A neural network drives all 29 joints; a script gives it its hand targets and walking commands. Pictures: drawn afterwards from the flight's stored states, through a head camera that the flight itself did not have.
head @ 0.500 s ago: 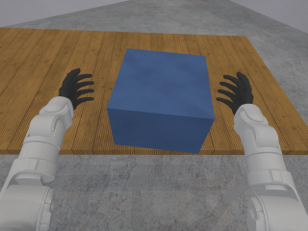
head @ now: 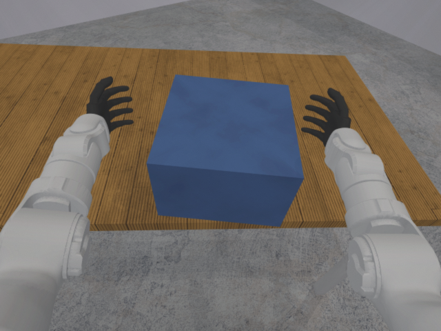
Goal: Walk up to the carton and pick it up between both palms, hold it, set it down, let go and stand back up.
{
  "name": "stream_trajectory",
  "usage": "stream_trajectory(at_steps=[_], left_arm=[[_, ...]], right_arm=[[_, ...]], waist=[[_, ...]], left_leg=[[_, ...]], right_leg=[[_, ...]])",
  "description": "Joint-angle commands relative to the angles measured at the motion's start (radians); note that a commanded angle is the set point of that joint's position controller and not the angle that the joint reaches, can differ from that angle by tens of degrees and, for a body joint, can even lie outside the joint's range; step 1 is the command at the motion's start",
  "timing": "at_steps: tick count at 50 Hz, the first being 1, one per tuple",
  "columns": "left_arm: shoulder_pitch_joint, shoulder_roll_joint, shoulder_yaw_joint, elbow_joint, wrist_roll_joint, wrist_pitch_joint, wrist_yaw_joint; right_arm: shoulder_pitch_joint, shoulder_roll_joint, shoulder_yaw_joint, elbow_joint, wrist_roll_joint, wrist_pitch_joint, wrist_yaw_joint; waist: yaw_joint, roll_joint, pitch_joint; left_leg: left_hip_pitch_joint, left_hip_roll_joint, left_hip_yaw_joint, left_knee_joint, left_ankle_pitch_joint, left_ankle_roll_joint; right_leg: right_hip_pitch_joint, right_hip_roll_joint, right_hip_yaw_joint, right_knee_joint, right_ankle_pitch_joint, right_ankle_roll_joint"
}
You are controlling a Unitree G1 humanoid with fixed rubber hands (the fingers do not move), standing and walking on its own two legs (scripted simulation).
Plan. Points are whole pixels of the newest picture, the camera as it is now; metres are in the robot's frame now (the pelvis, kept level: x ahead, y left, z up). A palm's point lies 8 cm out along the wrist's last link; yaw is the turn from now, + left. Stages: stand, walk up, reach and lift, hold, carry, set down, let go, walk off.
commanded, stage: reach and lift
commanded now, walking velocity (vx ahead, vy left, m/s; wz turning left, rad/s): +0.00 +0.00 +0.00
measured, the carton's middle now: (225, 147) +0.49 -0.04 +0.04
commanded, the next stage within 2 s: none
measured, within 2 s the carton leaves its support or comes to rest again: neither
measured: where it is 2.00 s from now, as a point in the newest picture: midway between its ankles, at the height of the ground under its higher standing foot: outside the picture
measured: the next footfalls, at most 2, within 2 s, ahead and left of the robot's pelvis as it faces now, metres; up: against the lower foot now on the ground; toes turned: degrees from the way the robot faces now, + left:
none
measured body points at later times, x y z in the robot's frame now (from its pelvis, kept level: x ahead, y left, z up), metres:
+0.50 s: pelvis +0.01 +0.00 +0.00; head +0.09 +0.01 +0.44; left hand +0.48 +0.21 +0.07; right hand +0.45 -0.22 +0.07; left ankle +0.00 +0.11 -0.74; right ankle +0.02 -0.13 -0.74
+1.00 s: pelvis +0.01 +0.00 +0.00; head +0.07 +0.00 +0.44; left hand +0.48 +0.18 +0.08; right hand +0.44 -0.21 +0.07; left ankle +0.00 +0.11 -0.74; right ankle +0.02 -0.13 -0.74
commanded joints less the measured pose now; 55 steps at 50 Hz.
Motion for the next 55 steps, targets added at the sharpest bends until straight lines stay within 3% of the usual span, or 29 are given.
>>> stream_trajectory(at_steps=[1,5,13,16,19,22,26,32,36,37,38,43,45,46,47,51,55], left_arm=[[-0.508,0.171,-0.047,0.012,0.014,-0.129,-0.019],[-0.492,0.139,-0.088,-0.027,-0.005,-0.227,-0.027],[-0.468,0.092,-0.151,0.186,-0.047,-0.347,-0.043],[-0.472,0.08,-0.166,0.205,-0.063,-0.404,-0.044],[-0.495,0.089,-0.155,0.148,-0.066,-0.459,-0.03],[-0.484,0.079,-0.15,0.104,-0.052,-0.478,-0.022],[-0.435,0.064,-0.136,0.122,-0.022,-0.476,-0.026],[-0.41,0.044,-0.134,0.101,-0.006,-0.471,-0.029],[-0.428,0.015,-0.146,0.111,-0.017,-0.481,-0.037],[-0.429,0.004,-0.15,0.119,-0.015,-0.483,-0.036],[-0.444,-0.014,-0.158,0.125,-0.022,-0.486,-0.039],[-0.476,-0.054,-0.144,0.162,-0.009,-0.509,-0.041],[-0.494,-0.062,-0.136,0.191,0.004,-0.511,-0.037],[-0.489,-0.054,-0.116,0.209,0.014,-0.512,-0.032],[-0.502,-0.065,-0.115,0.191,0.017,-0.515,-0.028],[-0.521,-0.076,-0.08,0.195,0.054,-0.518,-0.007],[-0.519,-0.078,-0.034,0.18,0.099,-0.52,0.013]], right_arm=[[-0.404,-0.192,0.05,-0.061,0.006,-0.102,-0.001],[-0.387,-0.183,0.038,-0.097,0.001,-0.191,0.006],[-0.381,-0.162,0.086,-0.043,0.01,-0.297,0.016],[-0.363,-0.147,0.109,-0.021,0.021,-0.344,0.016],[-0.358,-0.149,0.131,-0.038,0.049,-0.387,0.019],[-0.325,-0.158,0.148,-0.016,0.078,-0.419,0.023],[-0.3,-0.177,0.167,0.014,0.103,-0.446,0.018],[-0.296,-0.179,0.171,0.018,0.112,-0.463,0.01],[-0.317,-0.145,0.16,0.019,0.095,-0.461,0.004],[-0.327,-0.13,0.167,0.007,0.093,-0.459,0.008],[-0.335,-0.112,0.162,0.02,0.087,-0.453,0.007],[-0.384,-0.036,0.149,-0.007,0.047,-0.437,0.007],[-0.394,-0.018,0.123,0.016,0.017,-0.427,0.002],[-0.406,-0.012,0.122,0.015,0.009,-0.422,0.0],[-0.408,-0.002,0.108,0.004,-0.003,-0.422,-0.004],[-0.42,0.04,0.087,0.007,-0.027,-0.409,-0.014],[-0.412,0.049,0.073,0.005,-0.046,-0.407,-0.025]], waist=[[0.016,0.05,-0.683],[0.002,0.075,-0.77],[-0.01,0.054,-0.734],[-0.019,0.066,-0.794],[-0.002,0.092,-0.938],[0.011,0.14,-1.022],[0.017,0.138,-1.022],[0.016,0.128,-0.995],[-0.007,0.102,-0.97],[0.005,0.11,-0.964],[-0.007,0.098,-0.945],[0.001,0.062,-0.889],[-0.01,0.056,-0.856],[0.007,0.045,-0.842],[-0.004,0.037,-0.849],[0.007,0.044,-0.837],[0.024,0.048,-0.878]], left_leg=[[0.075,-0.029,-0.035,0.008,0.335,-0.046],[0.106,-0.026,-0.038,0.041,0.398,-0.064],[0.02,-0.017,-0.045,0.087,0.334,-0.058],[0.028,-0.016,-0.049,0.117,0.384,-0.065],[0.058,-0.017,-0.05,0.143,0.486,-0.082],[0.118,-0.015,-0.051,0.169,0.615,-0.103],[0.153,-0.014,-0.047,0.186,0.716,-0.117],[0.173,-0.012,-0.055,0.177,0.747,-0.122],[0.128,-0.017,-0.055,0.17,0.684,-0.109],[0.113,-0.016,-0.057,0.166,0.672,-0.107],[0.105,-0.017,-0.059,0.162,0.647,-0.101],[0.023,-0.021,-0.058,0.131,0.503,-0.073],[-0.008,-0.023,-0.055,0.112,0.423,-0.065],[-0.032,-0.022,-0.052,0.107,0.404,-0.062],[-0.033,-0.021,-0.053,0.103,0.385,-0.059],[-0.062,-0.024,-0.046,0.085,0.324,-0.055],[-0.058,-0.025,-0.039,0.084,0.362,-0.058]], right_leg=[[0.15,0.025,-0.098,-0.02,0.458,-0.013],[0.106,0.031,-0.115,-0.004,0.465,-0.02],[-0.03,0.013,-0.12,0.034,0.367,-0.014],[-0.06,0.008,-0.127,0.058,0.393,-0.01],[-0.065,0.01,-0.128,0.081,0.456,-0.005],[-0.085,0.018,-0.135,0.093,0.534,-0.007],[-0.073,0.026,-0.137,0.092,0.621,-0.006],[-0.077,0.031,-0.141,0.075,0.63,-0.007],[-0.072,0.021,-0.135,0.072,0.613,-0.003],[-0.08,0.019,-0.132,0.073,0.598,-0.005],[-0.085,0.018,-0.133,0.071,0.581,-0.004],[-0.073,-0.001,-0.115,0.07,0.487,-0.006],[-0.082,-0.005,-0.113,0.062,0.427,-0.008],[-0.073,-0.008,-0.106,0.063,0.415,-0.009],[-0.07,-0.007,-0.109,0.064,0.409,-0.007],[-0.06,-0.009,-0.101,0.062,0.364,-0.01],[-0.013,-0.007,-0.095,0.074,0.425,-0.008]])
